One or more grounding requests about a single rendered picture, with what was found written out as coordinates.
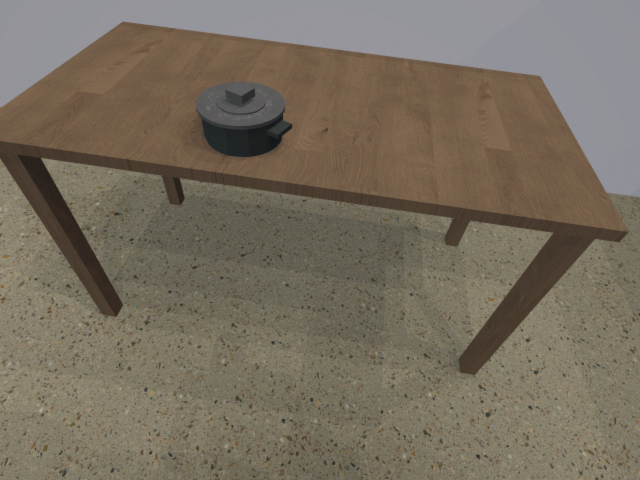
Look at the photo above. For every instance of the pot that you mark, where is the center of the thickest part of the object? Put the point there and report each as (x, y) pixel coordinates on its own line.
(248, 142)

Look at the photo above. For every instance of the knob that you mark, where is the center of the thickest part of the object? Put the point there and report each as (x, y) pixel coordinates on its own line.
(240, 93)

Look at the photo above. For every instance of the table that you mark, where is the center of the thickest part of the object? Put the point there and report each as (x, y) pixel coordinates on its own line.
(466, 143)

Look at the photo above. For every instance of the lid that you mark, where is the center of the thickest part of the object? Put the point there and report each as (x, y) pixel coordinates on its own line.
(266, 107)

